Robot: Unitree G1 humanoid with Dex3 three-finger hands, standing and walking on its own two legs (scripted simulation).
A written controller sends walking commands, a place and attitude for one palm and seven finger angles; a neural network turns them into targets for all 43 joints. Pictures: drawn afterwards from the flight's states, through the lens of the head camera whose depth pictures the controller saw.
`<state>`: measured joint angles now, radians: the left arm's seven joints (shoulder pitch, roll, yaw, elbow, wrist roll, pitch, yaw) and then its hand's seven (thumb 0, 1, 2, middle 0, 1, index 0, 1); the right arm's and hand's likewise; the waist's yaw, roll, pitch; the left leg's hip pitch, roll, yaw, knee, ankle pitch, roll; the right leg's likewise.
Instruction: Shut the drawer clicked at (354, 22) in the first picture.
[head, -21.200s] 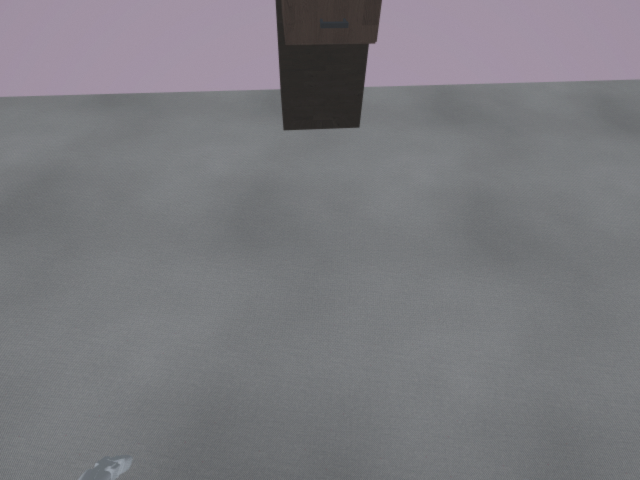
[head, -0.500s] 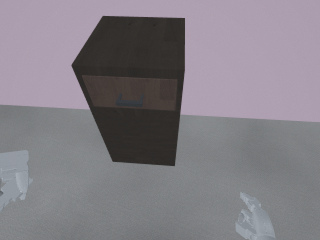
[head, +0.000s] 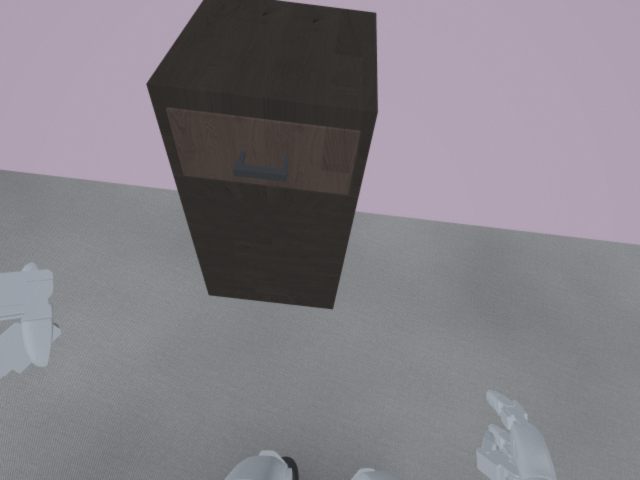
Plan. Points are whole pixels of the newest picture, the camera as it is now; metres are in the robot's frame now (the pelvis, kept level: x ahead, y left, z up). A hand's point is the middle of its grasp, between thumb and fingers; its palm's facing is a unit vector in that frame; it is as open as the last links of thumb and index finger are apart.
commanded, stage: step back with the hand held close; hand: left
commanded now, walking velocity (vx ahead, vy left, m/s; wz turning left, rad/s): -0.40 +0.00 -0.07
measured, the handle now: (262, 165) +0.71 +0.13 -0.09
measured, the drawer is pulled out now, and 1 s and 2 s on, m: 0.00 0.00 0.00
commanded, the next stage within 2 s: stop stepping back and stand still in 0.28 s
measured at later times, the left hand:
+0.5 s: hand out of the picture +0.09 +0.18 +0.21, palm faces +0.19 -0.82 -0.53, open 3.2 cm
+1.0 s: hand out of the picture +0.09 +0.22 +0.20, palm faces +0.23 -0.80 -0.56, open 3.2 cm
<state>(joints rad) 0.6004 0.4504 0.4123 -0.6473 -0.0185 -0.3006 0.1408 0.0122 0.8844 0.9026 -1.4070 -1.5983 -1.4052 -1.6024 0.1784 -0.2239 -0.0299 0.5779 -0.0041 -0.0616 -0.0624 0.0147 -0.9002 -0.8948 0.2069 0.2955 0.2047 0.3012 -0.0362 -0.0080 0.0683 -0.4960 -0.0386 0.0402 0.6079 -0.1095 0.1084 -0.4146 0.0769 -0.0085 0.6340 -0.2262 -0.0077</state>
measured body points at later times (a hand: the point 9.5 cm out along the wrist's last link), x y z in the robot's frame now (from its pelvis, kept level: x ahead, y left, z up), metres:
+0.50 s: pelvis -0.10 -0.02 +0.00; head -0.09 +0.01 +0.44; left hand +0.07 +0.23 +0.23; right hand +0.03 -0.26 -0.08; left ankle +0.06 +0.05 -0.72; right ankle -0.28 -0.10 -0.72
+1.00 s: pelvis -0.12 +0.01 +0.01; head -0.12 +0.02 +0.46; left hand +0.07 +0.26 +0.23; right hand +0.03 -0.22 -0.06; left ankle +0.01 +0.07 -0.72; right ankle -0.15 -0.09 -0.71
